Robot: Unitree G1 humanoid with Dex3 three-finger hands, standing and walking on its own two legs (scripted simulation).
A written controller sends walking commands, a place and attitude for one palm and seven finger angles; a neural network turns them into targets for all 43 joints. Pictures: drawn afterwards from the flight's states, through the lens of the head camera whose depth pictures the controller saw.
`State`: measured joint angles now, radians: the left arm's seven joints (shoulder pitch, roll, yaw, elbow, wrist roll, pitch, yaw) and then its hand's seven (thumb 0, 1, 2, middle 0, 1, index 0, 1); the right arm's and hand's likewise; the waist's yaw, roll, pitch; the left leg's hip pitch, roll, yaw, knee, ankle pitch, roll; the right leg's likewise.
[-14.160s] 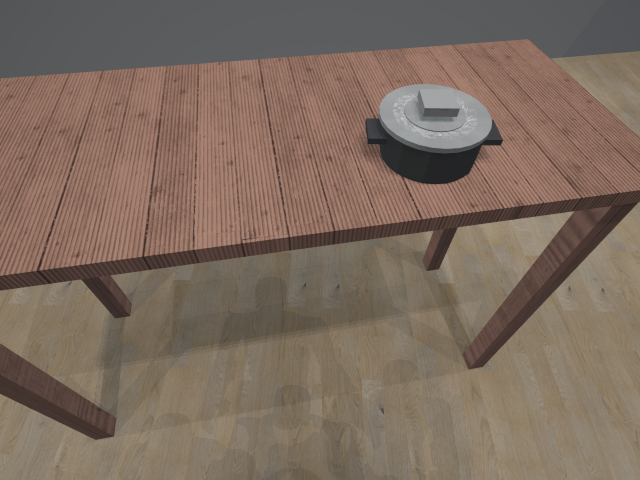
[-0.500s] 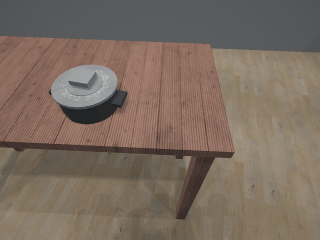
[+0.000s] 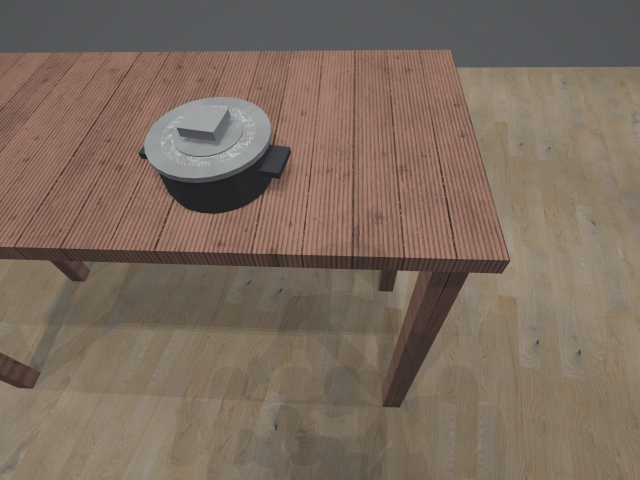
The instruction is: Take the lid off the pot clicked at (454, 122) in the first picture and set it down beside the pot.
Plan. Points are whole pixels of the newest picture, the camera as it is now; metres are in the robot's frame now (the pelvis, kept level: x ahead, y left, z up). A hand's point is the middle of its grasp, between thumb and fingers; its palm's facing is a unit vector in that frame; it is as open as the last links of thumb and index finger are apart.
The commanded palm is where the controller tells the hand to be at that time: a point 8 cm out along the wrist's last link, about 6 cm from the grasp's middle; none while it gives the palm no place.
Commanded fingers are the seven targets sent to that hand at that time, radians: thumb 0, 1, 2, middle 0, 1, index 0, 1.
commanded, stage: shuffle to correct the standing spot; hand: left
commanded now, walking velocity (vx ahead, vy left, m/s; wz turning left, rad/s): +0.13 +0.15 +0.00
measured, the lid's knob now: (204, 122) +0.50 +0.18 +0.16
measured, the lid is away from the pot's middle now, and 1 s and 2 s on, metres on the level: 0.00 0.00 0.00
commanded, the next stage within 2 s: come to a stop and stand still in 0.28 s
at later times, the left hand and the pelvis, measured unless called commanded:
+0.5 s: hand out of the picture +0.00 +0.29 -0.18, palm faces +0.04 -0.97 -0.23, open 7.4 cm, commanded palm none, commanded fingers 0.00 0.90 0.90 -0.20 -0.30 -0.20 -0.30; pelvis +0.04 +0.09 -0.01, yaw -1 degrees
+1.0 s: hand out of the picture +0.12 +0.24 -0.15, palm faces -0.07 -0.97 -0.22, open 7.4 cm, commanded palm none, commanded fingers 0.00 0.90 0.90 -0.20 -0.30 -0.20 -0.30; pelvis +0.01 +0.06 +0.01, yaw -2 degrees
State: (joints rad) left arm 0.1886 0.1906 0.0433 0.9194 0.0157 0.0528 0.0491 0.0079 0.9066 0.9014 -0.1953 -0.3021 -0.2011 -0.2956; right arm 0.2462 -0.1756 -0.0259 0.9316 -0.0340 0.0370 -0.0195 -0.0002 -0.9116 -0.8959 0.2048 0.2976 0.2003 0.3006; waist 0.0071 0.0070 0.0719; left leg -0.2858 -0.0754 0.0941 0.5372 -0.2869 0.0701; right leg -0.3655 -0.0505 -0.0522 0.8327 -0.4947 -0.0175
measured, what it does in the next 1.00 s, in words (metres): steps on the spot: right foot, then left foot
